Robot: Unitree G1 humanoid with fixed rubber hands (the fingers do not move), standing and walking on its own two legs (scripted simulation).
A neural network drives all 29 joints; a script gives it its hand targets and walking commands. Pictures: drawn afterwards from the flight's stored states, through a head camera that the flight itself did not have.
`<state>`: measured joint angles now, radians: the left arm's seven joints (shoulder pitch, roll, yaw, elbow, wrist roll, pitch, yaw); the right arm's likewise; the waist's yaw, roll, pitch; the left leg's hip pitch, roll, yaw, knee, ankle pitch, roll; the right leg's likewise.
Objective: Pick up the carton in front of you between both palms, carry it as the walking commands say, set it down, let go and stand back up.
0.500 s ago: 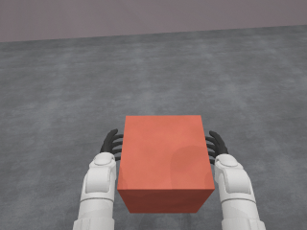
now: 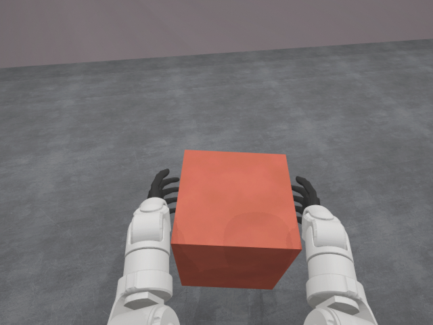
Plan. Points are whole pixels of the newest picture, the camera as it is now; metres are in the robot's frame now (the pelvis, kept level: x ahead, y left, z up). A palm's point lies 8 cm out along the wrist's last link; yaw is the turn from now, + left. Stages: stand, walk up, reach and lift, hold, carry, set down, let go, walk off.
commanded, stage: set down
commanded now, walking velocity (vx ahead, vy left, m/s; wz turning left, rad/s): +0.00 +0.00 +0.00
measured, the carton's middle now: (230, 223) +0.33 +0.01 -0.04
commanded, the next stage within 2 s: none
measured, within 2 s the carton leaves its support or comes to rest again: neither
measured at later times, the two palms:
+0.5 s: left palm (174, 239) +0.35 +0.15 -0.17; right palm (285, 234) +0.39 -0.15 -0.17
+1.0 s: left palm (174, 246) +0.40 +0.16 -0.30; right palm (268, 238) +0.45 -0.13 -0.30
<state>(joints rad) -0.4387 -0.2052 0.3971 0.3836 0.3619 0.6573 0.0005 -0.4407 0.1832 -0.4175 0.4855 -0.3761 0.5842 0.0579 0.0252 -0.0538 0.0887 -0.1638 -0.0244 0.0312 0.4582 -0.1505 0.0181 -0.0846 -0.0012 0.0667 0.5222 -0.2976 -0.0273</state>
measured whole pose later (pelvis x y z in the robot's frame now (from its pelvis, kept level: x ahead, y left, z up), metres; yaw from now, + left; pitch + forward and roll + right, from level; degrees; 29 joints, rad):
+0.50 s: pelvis -0.02 -0.03 -0.09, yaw +0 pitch +29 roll +0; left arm -0.57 -0.15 0.40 0.46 0.21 0.15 0.06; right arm -0.65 0.05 -0.33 0.62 -0.19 0.13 -0.01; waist 0.04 -0.05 0.00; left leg -1.23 0.01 -0.01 1.00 -0.26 -0.01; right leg -1.15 0.06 0.04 1.09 -0.43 -0.01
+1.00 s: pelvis -0.04 -0.03 -0.21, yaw +0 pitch +45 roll -1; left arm -0.86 -0.11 0.55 0.52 0.24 0.27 0.04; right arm -0.96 0.00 -0.37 0.73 -0.21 0.25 -0.04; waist 0.07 -0.04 -0.16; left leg -1.88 0.01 -0.05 1.47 -0.38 -0.04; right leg -1.78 0.08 0.00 1.56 -0.57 -0.02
